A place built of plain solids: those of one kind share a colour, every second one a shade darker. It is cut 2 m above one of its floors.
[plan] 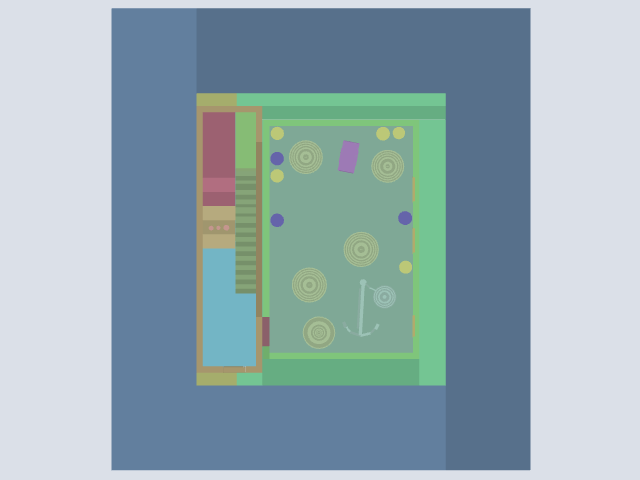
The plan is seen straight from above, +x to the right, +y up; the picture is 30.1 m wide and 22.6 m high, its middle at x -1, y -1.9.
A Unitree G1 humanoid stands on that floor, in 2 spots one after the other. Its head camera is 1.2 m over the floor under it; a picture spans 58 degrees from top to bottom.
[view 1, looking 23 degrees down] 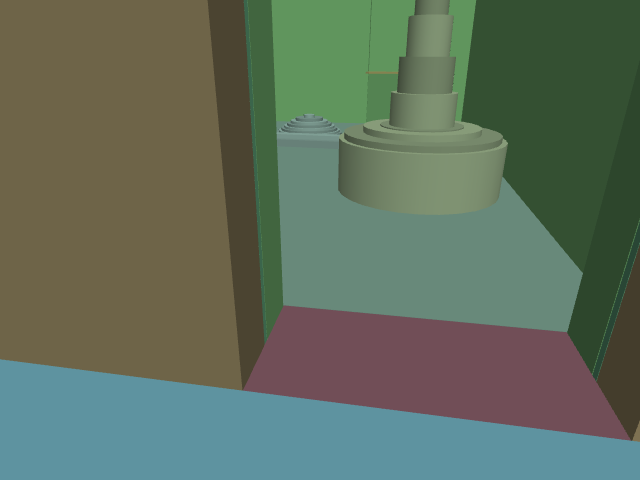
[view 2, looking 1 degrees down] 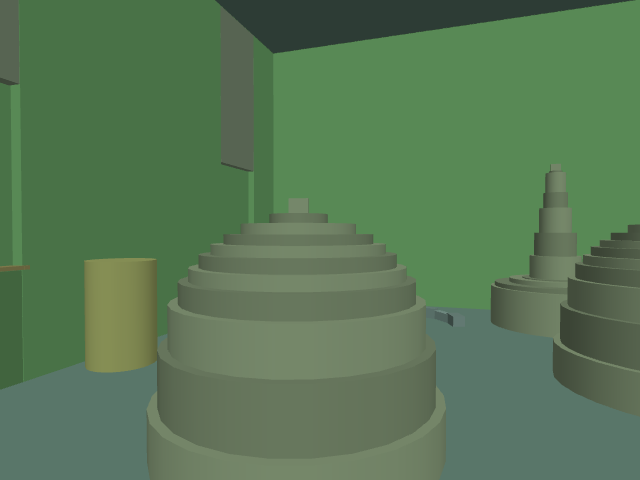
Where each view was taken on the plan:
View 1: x -5.27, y -6.05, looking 10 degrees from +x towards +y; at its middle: floor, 3.07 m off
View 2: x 0.00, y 0.00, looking -71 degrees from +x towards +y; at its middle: store_buoy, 2.11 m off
